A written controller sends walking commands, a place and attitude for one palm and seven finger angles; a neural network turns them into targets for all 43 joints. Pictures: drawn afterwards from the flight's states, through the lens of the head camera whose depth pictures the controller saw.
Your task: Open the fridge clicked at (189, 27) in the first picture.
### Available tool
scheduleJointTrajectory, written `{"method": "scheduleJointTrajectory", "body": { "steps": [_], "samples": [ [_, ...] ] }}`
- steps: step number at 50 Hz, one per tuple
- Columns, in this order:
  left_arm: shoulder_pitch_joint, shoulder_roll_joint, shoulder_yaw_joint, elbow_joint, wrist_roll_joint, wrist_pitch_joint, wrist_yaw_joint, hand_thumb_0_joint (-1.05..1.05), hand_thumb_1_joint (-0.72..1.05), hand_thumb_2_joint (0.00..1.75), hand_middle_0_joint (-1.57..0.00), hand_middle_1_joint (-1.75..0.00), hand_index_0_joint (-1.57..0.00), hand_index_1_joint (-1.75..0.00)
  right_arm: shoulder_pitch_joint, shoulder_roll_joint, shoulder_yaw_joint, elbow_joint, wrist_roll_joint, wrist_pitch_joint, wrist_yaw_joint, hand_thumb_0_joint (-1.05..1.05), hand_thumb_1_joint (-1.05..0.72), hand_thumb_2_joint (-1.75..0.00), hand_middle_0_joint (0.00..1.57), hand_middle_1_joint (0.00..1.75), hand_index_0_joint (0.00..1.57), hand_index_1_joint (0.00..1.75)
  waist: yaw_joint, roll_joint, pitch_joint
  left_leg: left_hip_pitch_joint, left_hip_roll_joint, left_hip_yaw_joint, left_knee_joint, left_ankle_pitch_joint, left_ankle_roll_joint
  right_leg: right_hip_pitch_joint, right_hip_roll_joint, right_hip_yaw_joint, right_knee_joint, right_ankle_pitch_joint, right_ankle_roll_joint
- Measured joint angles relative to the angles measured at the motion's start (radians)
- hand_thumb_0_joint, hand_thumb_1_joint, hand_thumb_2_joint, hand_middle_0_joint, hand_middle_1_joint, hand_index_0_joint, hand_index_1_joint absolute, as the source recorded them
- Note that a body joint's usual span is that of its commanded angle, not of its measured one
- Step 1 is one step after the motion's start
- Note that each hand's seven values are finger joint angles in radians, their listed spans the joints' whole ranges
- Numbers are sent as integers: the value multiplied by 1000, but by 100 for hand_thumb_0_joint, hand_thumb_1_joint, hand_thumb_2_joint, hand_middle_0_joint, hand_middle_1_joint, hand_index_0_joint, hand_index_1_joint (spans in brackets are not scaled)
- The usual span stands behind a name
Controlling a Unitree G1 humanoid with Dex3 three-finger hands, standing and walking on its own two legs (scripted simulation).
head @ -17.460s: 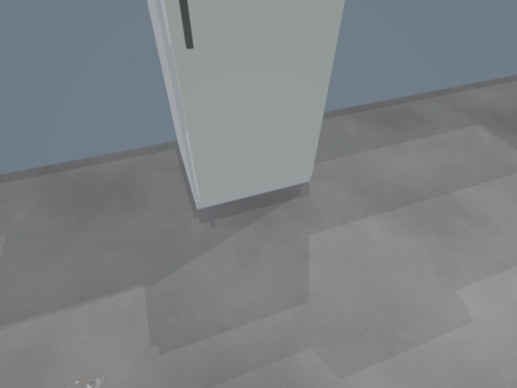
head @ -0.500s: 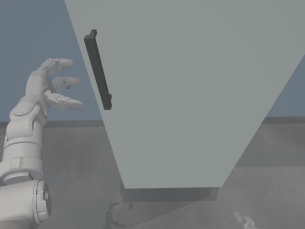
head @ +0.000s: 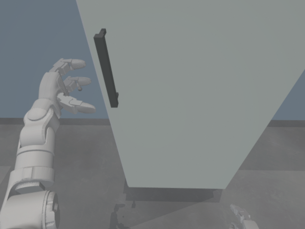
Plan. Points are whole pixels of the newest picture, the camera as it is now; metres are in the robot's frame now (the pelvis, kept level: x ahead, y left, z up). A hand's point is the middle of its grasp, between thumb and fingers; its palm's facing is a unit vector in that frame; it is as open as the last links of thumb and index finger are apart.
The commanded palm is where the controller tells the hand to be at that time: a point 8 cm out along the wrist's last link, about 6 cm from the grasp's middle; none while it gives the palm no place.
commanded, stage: move the hooked fingers beside the handle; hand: left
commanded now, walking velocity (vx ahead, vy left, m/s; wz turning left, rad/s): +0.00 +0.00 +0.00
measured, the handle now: (109, 72) +0.48 +0.15 +0.19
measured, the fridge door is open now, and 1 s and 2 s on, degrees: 0 0 0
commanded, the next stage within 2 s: feel for the door with the fingertips in 1.00 s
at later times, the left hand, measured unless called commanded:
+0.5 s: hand (82, 84) +0.41 +0.21 +0.19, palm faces +0.10 -0.99 -0.03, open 14.0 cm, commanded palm +0.38 +0.26 +0.19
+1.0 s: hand (82, 84) +0.40 +0.20 +0.20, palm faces +0.05 -1.00 -0.01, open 14.0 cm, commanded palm +0.38 +0.26 +0.20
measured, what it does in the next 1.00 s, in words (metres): stands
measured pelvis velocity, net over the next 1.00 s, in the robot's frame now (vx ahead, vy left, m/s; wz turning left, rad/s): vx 0.00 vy -0.01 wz -0.01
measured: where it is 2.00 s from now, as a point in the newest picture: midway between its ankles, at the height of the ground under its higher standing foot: outside the picture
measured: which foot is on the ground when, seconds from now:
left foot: down 0.00-1.00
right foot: down 0.00-1.00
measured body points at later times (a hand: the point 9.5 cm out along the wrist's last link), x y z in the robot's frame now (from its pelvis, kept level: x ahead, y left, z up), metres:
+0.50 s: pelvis -0.01 -0.01 +0.00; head -0.01 -0.03 +0.45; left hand +0.40 +0.26 +0.20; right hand +0.13 -0.25 -0.10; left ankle -0.02 +0.09 -0.74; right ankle +0.01 -0.09 -0.74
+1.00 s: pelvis +0.00 -0.01 +0.00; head -0.01 -0.02 +0.45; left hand +0.39 +0.26 +0.20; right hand +0.14 -0.25 -0.10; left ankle -0.02 +0.09 -0.74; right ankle +0.01 -0.09 -0.74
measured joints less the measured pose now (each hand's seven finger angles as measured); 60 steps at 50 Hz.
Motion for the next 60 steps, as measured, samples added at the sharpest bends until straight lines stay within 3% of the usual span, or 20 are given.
{"method": "scheduleJointTrajectory", "body": {
  "steps": [3, 11, 18, 27, 34, 42, 50, 56, 60],
  "samples": [
    [-21, 0, -6, -7, -5, -10, -5, -1, -50, 30, -30, -120, -30, -120, 0, 0, 3, 18, 1, -4, -6, 1, -90, -90, 20, 30, 21, 30, 5, -5, 0, 6, 1, -8, 2, 0, -2, 11, 0, -8, -4, 0, -2],
    [-106, 32, -39, 137, 1, 67, -4, -1, -50, 30, -30, -120, -30, -120, -14, -14, -1, 21, 9, 1, -9, 1, -90, -90, 20, 30, 21, 30, -10, 7, -5, -24, -2, -18, 10, 8, -4, -15, -3, -19, 2, 5, -5],
    [-60, -13, -7, 55, -6, -23, 6, -1, -50, 30, -30, -120, -30, -120, -2, -6, 0, 24, -3, -4, -4, 1, -91, -90, 20, 30, 20, 30, -14, 1, -4, -8, 5, -3, -1, 9, -7, -9, 5, -3, -1, 8, -8],
    [-93, 75, 17, 182, 20, 34, -9, -1, -50, 30, -30, -120, -30, -120, 18, -16, -3, 8, 8, 11, -5, 1, -90, -90, 20, 30, 21, 30, -26, 6, -3, -22, 13, -2, 3, 9, -13, -21, 13, -3, -2, 11, -15],
    [-68, 37, 12, 94, -12, -35, -40, -1, -50, 30, -30, -120, -30, -120, 28, -21, -8, 30, 8, -4, -13, 1, -91, -90, 20, 30, 20, 30, -10, -4, 4, -15, 15, -10, 9, 3, -14, -8, 15, -10, -5, 8, -16],
    [-110, 66, 10, 183, 4, 28, -27, -1, -50, 30, -30, -120, -30, -120, 4, -21, -7, 11, 10, -1, -3, 1, -91, -90, 20, 30, 20, 30, -25, 4, -14, -34, 13, -5, 13, 1, -12, -31, 12, -5, 5, 5, -13],
    [-47, 25, 18, 70, -5, -26, -26, -1, -50, 30, -30, -120, -30, -120, 9, -9, -3, 5, 5, -1, -1, 1, -91, -90, 20, 30, 20, 30, -8, -3, -9, -15, 13, 0, 12, -6, -10, -14, 13, 0, 6, -1, -11],
    [-80, 44, 0, 107, 4, 29, -21, -1, -50, 30, -30, -120, -30, -120, -4, -8, 1, 6, 9, 4, -3, 1, -91, -90, 20, 30, 20, 30, -9, 0, -10, -21, 8, -8, 15, -5, -7, -15, 7, -7, 5, -2, -9],
    [-50, 18, -24, 50, -7, 35, -15, -1, -50, 30, -30, -120, -30, -120, -2, -11, -6, 1, 7, 2, 1, 1, -91, -90, 20, 30, 20, 30, 0, 9, -9, -19, 3, -7, 11, -2, -4, -14, 3, -6, 4, 0, -5]
  ]
}}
